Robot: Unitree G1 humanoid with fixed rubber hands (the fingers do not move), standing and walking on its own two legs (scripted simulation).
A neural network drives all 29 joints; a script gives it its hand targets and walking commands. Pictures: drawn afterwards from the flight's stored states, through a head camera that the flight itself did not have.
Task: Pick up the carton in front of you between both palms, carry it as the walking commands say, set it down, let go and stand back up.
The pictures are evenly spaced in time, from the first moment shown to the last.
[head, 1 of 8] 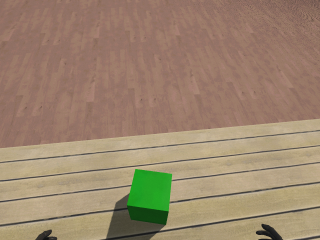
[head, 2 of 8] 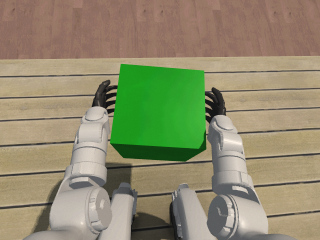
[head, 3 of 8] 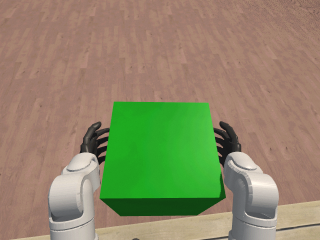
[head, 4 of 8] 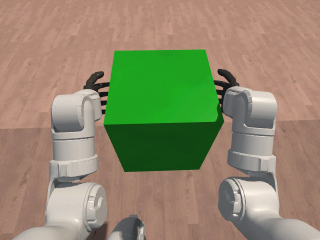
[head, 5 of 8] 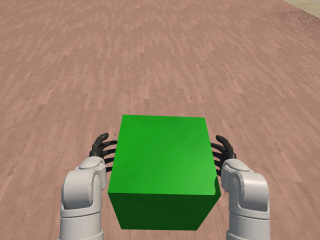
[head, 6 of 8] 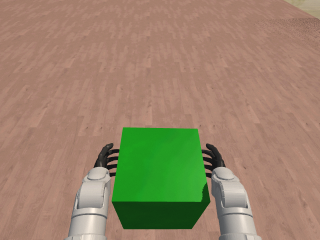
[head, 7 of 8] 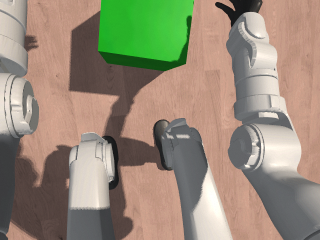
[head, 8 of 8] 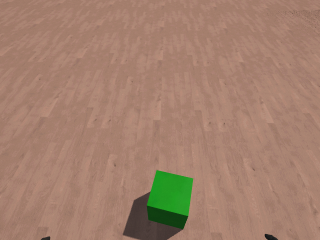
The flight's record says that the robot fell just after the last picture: no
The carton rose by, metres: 1.12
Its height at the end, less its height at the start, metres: +0.38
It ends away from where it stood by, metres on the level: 5.99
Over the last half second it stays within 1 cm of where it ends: yes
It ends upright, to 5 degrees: yes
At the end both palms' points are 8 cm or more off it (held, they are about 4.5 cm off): yes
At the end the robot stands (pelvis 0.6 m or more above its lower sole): yes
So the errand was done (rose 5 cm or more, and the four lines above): yes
